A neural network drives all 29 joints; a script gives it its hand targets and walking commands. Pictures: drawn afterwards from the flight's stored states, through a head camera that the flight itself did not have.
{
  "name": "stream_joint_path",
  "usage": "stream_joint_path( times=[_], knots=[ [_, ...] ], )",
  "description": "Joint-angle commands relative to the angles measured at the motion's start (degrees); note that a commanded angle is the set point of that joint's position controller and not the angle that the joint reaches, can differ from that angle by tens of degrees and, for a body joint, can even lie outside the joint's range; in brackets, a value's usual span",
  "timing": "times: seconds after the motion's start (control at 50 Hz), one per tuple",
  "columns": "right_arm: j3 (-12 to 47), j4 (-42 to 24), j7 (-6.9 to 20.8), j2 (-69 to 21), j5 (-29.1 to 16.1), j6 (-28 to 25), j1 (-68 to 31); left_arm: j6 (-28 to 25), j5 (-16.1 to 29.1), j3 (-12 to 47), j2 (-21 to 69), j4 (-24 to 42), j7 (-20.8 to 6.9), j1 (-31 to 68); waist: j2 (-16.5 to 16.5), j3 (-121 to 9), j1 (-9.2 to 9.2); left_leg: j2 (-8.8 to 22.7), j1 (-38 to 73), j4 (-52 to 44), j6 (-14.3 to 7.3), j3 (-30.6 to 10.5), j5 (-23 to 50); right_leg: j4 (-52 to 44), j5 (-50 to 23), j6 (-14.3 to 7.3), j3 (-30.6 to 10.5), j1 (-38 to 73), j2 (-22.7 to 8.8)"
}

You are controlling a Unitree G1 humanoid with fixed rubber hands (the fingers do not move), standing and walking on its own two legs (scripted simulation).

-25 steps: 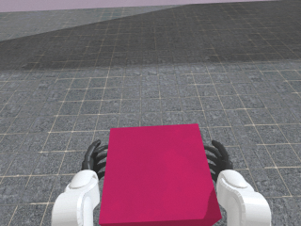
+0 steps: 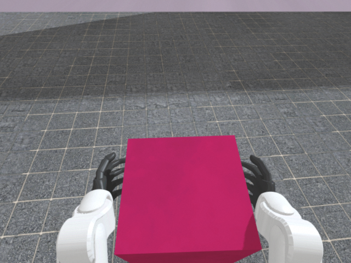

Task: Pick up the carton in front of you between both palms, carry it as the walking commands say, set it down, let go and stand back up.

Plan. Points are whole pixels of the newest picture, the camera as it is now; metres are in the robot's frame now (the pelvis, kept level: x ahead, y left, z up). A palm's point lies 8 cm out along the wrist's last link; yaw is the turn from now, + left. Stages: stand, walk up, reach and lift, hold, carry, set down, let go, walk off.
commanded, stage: carry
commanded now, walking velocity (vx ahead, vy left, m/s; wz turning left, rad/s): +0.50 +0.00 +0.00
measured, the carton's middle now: (183, 207) +0.24 -0.01 +0.03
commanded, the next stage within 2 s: none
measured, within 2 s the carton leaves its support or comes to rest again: neither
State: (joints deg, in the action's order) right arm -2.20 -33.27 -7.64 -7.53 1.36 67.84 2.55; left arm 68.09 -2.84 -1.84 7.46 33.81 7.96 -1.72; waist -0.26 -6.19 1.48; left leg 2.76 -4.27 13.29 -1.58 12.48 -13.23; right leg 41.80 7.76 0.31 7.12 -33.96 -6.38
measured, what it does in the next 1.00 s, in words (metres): walks ahead: right foot, then left foot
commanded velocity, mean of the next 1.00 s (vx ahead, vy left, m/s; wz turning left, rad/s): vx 0.50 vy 0.00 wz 0.00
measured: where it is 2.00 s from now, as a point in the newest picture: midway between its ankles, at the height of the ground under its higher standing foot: (169, 158)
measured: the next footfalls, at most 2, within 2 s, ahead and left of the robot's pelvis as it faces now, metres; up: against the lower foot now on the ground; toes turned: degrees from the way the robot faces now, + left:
right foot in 0.16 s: +0.31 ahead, -0.13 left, +0.00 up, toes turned -11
left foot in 0.64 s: +0.61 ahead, +0.11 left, +0.00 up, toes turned +13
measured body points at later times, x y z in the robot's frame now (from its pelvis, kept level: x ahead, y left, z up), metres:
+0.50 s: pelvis +0.33 -0.03 +0.00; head +0.33 -0.05 +0.45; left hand +0.57 +0.13 +0.08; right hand +0.58 -0.17 +0.07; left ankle +0.43 +0.12 -0.71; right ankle +0.27 -0.12 -0.75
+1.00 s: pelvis +0.67 +0.02 +0.00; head +0.67 +0.03 +0.45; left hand +0.92 +0.17 +0.09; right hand +0.91 -0.13 +0.09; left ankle +0.58 +0.11 -0.75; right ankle +0.78 -0.13 -0.71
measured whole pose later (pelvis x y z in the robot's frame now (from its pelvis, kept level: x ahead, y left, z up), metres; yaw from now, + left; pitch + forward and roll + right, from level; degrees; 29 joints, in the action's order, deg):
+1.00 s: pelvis +0.67 +0.02 +0.00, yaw +0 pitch +4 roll -2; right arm -1.9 -34.5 -7.7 -7.6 1.4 67.8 2.7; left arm 68.0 -2.9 -1.8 7.5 35.1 7.6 -2.1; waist -0.4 -4.9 0.9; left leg 2.8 -1.5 11.8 -0.9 12.5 -14.2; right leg 39.0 6.0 0.5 7.6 -33.8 -6.5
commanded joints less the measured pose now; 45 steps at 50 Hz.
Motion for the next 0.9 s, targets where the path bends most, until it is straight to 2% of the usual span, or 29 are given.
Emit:
stream_joint_path(
  times=[0.0, 0.04, 0.06, 0.08, 0.1, 0.12, 0.14, 0.16, 0.18, 0.2, 0.22, 0.24, 0.26, 0.32, 0.38, 0.44, 0.54, 0.58, 0.6, 0.62, 0.64, 0.66, 0.68, 0.7, 0.72, 0.74, 0.76, 0.8, 0.88],
  knots=[
    [33.6, -2.3, 6.2, -36.3, -13.4, 0.9, -19.0, 1.3, 13.1, 34.4, 40.0, 0.1, -5.1, 17.6, 8.8, -0.3, -0.32, 11.8, 7.1, -4.4, -4.6, -4.5, 17.7, -10.7, -5.1, -0.2, 4.6, 0.0, 1.8],
    [33.5, -2.2, 5.8, -36.6, -12.9, 1.0, -19.9, 1.4, 13.9, 34.6, 39.6, 0.2, -5.4, 18.8, 9.3, 0.7, -0.29, 11.6, 7.3, -2.0, -3.8, -3.5, 20.3, -13.1, -4.7, -0.8, 5.7, 3.3, 2.4],
    [33.9, -2.4, 5.8, -37.3, -12.9, 0.9, -20.7, 1.2, 14.4, 34.7, 39.9, 0.5, -5.7, 19.2, 9.4, -0.2, -0.63, 11.3, 6.5, 1.7, -3.1, -2.5, 24.8, -14.1, -3.7, -1.3, 6.6, 7.7, 3.3],
    [34.4, -2.9, 5.8, -38.0, -13.2, 0.8, -21.7, 1.0, 14.8, 34.8, 40.5, 0.4, -5.8, 19.0, 8.3, -2.5, -1.61, 10.0, 4.8, 8.4, -1.9, 0.0, 30.0, -16.2, -2.8, -1.7, 8.6, 15.0, 5.2],
    [35.0, -3.3, 5.9, -38.8, -13.4, 0.8, -21.8, 0.7, 15.0, 34.5, 41.0, 0.2, -6.0, 18.6, 5.6, -7.3, -2.68, 7.3, 0.4, 19.0, -0.2, 1.7, 30.9, -16.5, 0.5, -2.3, 8.6, 26.7, 6.3],
    [35.5, -4.3, 6.0, -39.1, -13.7, 0.7, -22.5, 0.4, 14.8, 34.6, 41.2, 0.2, -6.2, 18.0, -3.2, -13.0, -4.06, 4.1, -9.8, 34.5, 1.9, 1.3, 19.4, -19.2, 5.8, -4.8, -6.2, 39.2, -3.8],
    [36.3, -5.5, 6.3, -40.2, -14.0, 0.6, -22.1, -0.1, 15.2, 34.8, 41.9, 0.0, -6.5, 17.7, -18.6, -17.1, -3.14, -2.9, -24.6, 50.2, 3.7, -2.0, -6.7, -26.9, 6.3, -11.5, -31.9, 49.0, -16.8],
    [37.5, -5.4, 6.7, -41.5, -14.5, 0.4, -22.7, -0.5, 16.0, 35.3, 44.1, 0.4, -7.0, 17.8, -16.9, -15.9, -2.88, -2.3, -32.4, 59.3, 2.1, -8.5, -13.8, -29.3, -2.1, -14.7, -35.2, 49.7, -18.5],
    [38.1, -4.9, 7.2, -44.2, -14.6, -0.3, -22.8, -1.1, 16.7, 36.0, 47.1, 0.0, -7.8, 17.9, -11.3, -16.3, -2.81, 1.2, -33.9, 61.7, 1.0, -10.8, -13.6, -27.0, -9.6, -12.9, -28.1, 48.1, -17.0],
    [38.2, -4.0, 7.7, -46.9, -14.4, -1.1, -22.6, -1.9, 16.9, 36.7, 49.3, 0.8, -8.3, 18.8, -6.0, -16.0, -2.66, 3.2, -33.0, 59.7, 0.5, -12.2, -10.9, -25.8, -12.1, -10.5, -23.0, 45.1, -16.1],
    [38.4, -3.3, 8.2, -48.8, -14.1, -1.8, -22.3, -2.6, 17.0, 37.3, 51.2, 0.9, -8.8, 19.5, -4.4, -15.1, -2.59, 4.3, -31.5, 55.7, 0.2, -13.1, -7.2, -26.5, -12.2, -9.2, -18.6, 41.6, -14.7],
    [38.8, -2.8, 8.5, -50.1, -13.9, -2.5, -21.8, -3.3, 16.8, 37.6, 52.2, 1.0, -9.2, 19.9, -4.0, -14.8, -2.49, 5.2, -29.5, 50.8, 0.5, -13.0, -5.1, -28.2, -9.2, -7.7, -15.0, 38.9, -13.3],
    [38.9, -2.3, 8.6, -50.5, -13.4, -3.2, -21.2, -3.7, 16.8, 37.8, 52.3, 1.0, -9.4, 19.7, -4.7, -13.9, -2.42, 4.4, -28.7, 48.0, 0.7, -11.2, -4.4, -29.7, -8.1, -7.3, -12.5, 36.9, -12.6],
    [38.4, -1.5, 8.0, -49.4, -11.5, -4.3, -18.9, -4.3, 16.4, 37.7, 50.4, 0.2, -9.9, 17.8, -6.8, -10.6, -2.41, 4.3, -29.4, 39.0, 1.5, -8.4, -0.5, -33.8, -2.2, -8.1, -8.4, 35.5, -11.8],
    [38.0, -1.9, 7.3, -47.2, -10.9, -4.2, -18.2, -4.2, 16.3, 37.4, 47.1, 1.1, -9.8, 17.4, -7.3, -5.8, -2.07, 4.1, -30.0, 28.5, 2.3, -5.8, 5.4, -35.4, -1.2, -7.8, -3.8, 34.6, -10.0],
    [37.8, -3.6, 6.6, -44.5, -11.7, -3.3, -19.3, -3.4, 16.1, 36.5, 43.8, 2.3, -8.9, 17.2, -8.0, -1.9, -2.22, 3.1, -28.2, 21.2, 2.4, -3.0, 9.3, -35.1, -3.9, -7.1, -0.2, 33.5, -8.7],
    [36.3, -5.4, 5.4, -38.8, -13.4, -0.5, -20.5, -0.8, 15.2, 34.8, 38.6, 4.1, -6.2, 17.2, -8.4, 0.0, -2.6, 1.7, -24.3, 14.9, 1.4, -0.1, 9.8, -30.6, -10.8, -6.0, 1.3, 36.2, -8.7],
    [34.8, -3.8, 4.8, -36.5, -13.4, 0.5, -18.4, 0.4, 14.7, 34.6, 36.9, 4.3, -5.3, 18.1, -4.3, -5.1, -1.05, -1.9, -9.3, 12.2, -0.2, 2.8, 4.0, -15.7, -20.5, -3.7, 5.4, 33.1, -5.5],
    [33.9, -3.6, 4.7, -35.7, -13.5, 0.8, -18.6, 1.0, 14.8, 34.8, 35.8, 4.7, -4.9, 18.9, -1.0, -9.4, 0.27, 1.2, 3.1, 11.8, -1.6, -1.3, 0.1, -3.5, -17.8, -1.9, 6.8, 25.6, -3.2],
    [32.9, -3.7, 4.4, -33.8, -13.5, 0.9, -18.8, 1.5, 15.3, 35.4, 35.8, 6.1, -4.7, 19.4, 15.9, -14.0, 0.54, 16.5, 12.9, 5.1, -6.5, -26.5, -3.1, 15.5, -1.6, 1.4, 7.3, 12.3, 3.0],
    [33.1, -3.7, 4.5, -35.5, -14.2, 0.9, -19.1, 1.7, 15.8, 35.8, 36.2, 6.1, -4.7, 19.5, 21.4, -14.6, -0.4, 21.2, 20.2, 0.1, -11.1, -40.7, 6.5, 26.0, 19.4, 1.7, 0.3, -1.3, 7.6],
    [33.8, -4.5, 5.0, -37.9, -15.0, 0.7, -19.9, 1.4, 16.6, 36.1, 38.2, 6.1, -5.0, 20.1, 15.2, -14.1, 0.2, 21.8, 19.3, 1.3, -12.0, -35.2, 15.3, 31.9, 19.7, -0.7, -3.9, -4.7, 3.9],
    [34.6, -5.9, 5.6, -40.3, -15.5, 0.4, -20.9, 1.2, 16.9, 36.6, 40.9, 5.1, -5.5, 20.7, 9.3, -13.6, 0.05, 20.5, 15.6, 3.0, -9.8, -30.1, 21.5, 32.9, 18.8, -1.2, -5.4, -5.3, 1.7],
    [35.7, -6.4, 6.1, -42.9, -16.0, 0.0, -22.7, 0.8, 17.1, 37.2, 43.7, 4.5, -6.1, 21.4, 6.1, -13.6, -0.03, 19.3, 11.8, 2.9, -8.0, -25.4, 21.2, 29.5, 15.9, -1.6, -6.4, -3.4, -0.4],
    [36.2, -6.4, 6.7, -44.8, -16.3, -0.4, -24.0, 0.3, 16.9, 37.5, 46.0, 4.1, -6.6, 21.7, 4.8, -13.5, -0.22, 17.8, 8.9, 1.2, -6.3, -22.1, 17.9, 25.4, 11.9, -1.7, -7.2, -1.3, -1.7],
    [36.8, -6.8, 7.3, -45.8, -16.4, -0.9, -24.5, -0.2, 16.2, 37.4, 47.6, 3.4, -6.8, 21.2, 4.9, -13.1, -0.46, 16.7, 6.8, -0.3, -4.8, -19.0, 14.1, 21.8, 9.7, -1.7, -6.3, 0.2, -1.9],
    [37.3, -6.7, 7.7, -46.1, -16.6, -1.1, -24.0, -0.7, 15.6, 37.6, 48.4, 2.9, -6.8, 20.6, 6.2, -12.5, -0.65, 16.0, 6.1, -1.8, -4.2, -16.7, 12.2, 18.3, 8.4, -1.5, -4.6, 0.3, -1.2],
    [37.6, -6.5, 8.3, -45.7, -16.5, -1.3, -23.3, -1.3, 14.7, 37.5, 48.8, 2.7, -6.7, 19.8, 8.2, -10.6, -0.52, 15.4, 6.2, -4.5, -4.9, -13.6, 9.7, 12.7, 4.9, -0.9, -2.7, -0.7, -0.9],
    [36.9, -6.9, 8.1, -42.0, -16.3, -0.8, -22.7, -0.9, 14.1, 36.9, 46.1, 3.8, -6.0, 19.4, 7.7, -4.9, -0.76, 13.0, 7.2, -6.2, -5.3, -7.8, 12.5, -0.6, -1.5, 0.4, 0.4, -2.5, -0.1]
  ],
)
